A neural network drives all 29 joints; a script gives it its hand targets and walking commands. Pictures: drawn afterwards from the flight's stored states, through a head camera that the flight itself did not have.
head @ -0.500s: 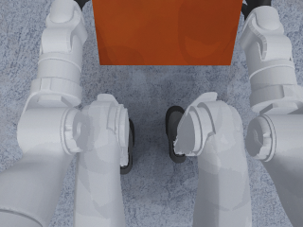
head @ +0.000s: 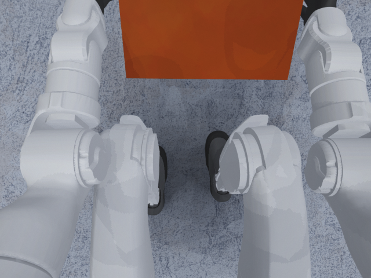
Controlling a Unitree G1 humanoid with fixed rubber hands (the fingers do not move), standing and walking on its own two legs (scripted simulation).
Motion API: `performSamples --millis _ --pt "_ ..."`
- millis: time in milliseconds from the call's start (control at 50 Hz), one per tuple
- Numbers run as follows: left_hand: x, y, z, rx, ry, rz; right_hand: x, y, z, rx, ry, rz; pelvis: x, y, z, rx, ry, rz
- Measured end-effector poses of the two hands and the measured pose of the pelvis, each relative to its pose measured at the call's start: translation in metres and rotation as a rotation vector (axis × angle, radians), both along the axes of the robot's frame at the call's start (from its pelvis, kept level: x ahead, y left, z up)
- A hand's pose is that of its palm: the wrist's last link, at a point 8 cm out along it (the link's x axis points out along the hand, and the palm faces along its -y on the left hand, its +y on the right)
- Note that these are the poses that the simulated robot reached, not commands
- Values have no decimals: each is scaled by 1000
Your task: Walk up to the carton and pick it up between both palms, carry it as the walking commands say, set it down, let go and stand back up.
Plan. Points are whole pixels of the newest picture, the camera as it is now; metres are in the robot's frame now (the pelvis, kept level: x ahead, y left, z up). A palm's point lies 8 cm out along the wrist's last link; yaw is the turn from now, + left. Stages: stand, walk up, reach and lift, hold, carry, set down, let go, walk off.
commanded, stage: set down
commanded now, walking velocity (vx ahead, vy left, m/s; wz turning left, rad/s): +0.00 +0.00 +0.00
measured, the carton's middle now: (204, 18) +0.53 -0.03 -0.23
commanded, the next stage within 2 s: none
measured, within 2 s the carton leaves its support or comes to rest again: rests again in 1.14 s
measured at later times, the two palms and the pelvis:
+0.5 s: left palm out of the picture +0.54 +0.16 -0.14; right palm (317, 7) +0.52 -0.20 -0.14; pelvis +0.00 +0.00 -0.01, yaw +0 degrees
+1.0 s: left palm out of the picture +0.55 +0.16 -0.15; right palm (316, 3) +0.53 -0.20 -0.15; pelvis +0.01 +0.00 -0.02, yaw +0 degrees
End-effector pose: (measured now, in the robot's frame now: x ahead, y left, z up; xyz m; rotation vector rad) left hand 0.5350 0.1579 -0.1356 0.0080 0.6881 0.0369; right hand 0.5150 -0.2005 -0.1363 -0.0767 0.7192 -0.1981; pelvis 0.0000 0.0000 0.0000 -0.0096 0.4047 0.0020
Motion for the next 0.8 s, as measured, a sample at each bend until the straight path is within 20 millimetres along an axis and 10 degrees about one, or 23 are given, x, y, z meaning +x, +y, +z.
performSamples --millis 800 --pt "13 2 -13 -26 -4 -13 13 -3 -11 45 -2 5 11 2 -13 -4 77 -1"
